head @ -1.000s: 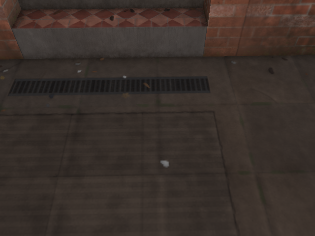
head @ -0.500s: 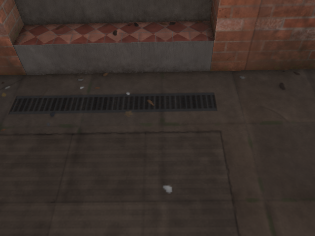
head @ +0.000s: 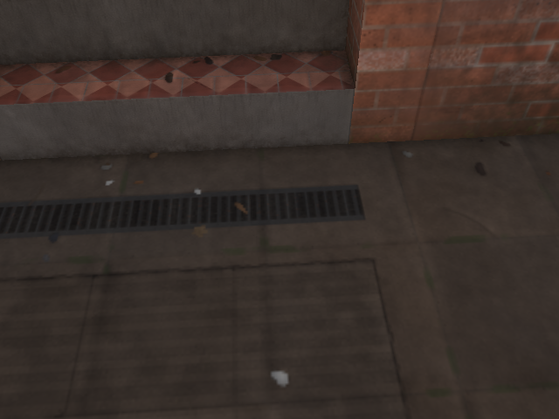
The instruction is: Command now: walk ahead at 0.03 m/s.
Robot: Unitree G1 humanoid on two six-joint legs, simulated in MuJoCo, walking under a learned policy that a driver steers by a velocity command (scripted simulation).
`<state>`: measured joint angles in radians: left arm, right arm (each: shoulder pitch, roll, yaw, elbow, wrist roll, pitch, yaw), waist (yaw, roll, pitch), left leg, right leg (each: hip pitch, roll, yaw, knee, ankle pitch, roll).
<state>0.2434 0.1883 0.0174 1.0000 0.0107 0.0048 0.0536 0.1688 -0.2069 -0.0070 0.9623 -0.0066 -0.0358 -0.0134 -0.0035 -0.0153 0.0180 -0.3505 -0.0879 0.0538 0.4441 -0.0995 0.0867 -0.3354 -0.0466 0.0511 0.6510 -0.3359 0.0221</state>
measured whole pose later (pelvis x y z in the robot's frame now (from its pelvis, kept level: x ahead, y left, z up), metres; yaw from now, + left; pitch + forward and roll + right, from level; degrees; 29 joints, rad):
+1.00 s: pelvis +0.38 -0.02 +0.01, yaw +4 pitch +1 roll -1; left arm 0.15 0.23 0.05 0.91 0.00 -0.12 -0.04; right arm 0.32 -0.24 -0.05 1.00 0.04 -0.09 -0.01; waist -0.01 0.03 0.05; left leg -0.43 0.06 -0.06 1.22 -0.33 0.06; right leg -0.32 0.03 -0.11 0.44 -0.14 -0.07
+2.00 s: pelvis +0.93 +0.16 +0.00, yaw +33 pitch +2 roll +0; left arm 0.09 0.27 0.03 0.76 0.03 -0.12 -0.02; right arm 0.35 -0.29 -0.07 0.83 0.01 -0.07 0.00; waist -0.05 0.01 0.02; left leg -0.18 -0.10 -0.16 0.86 -0.49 0.06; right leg -0.43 0.02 -0.03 0.53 -0.14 -0.04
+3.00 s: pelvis +1.18 +0.33 +0.00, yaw +17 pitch +1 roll +1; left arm 0.24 0.23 0.04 0.82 0.02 0.01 0.04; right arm 0.18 -0.22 -0.02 0.80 -0.05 0.02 -0.03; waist 0.01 0.04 0.01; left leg -0.57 0.03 0.03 1.32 -0.39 -0.08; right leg -0.29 0.08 -0.01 0.57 -0.29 -0.10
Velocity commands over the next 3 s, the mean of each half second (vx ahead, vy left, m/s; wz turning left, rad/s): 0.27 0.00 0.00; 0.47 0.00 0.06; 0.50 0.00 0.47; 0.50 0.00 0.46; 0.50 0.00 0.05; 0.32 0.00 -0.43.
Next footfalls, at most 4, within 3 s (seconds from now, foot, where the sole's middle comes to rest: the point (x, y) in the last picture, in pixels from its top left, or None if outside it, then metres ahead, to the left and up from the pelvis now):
0.02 right None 0.06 -0.14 -0.77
0.38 left None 0.13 0.12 -0.77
0.84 right None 0.49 -0.10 -0.77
1.44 left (222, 325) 0.75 0.19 -0.77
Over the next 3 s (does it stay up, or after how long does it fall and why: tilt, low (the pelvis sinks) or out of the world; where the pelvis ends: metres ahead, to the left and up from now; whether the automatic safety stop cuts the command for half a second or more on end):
stays up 1.18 0.33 0.00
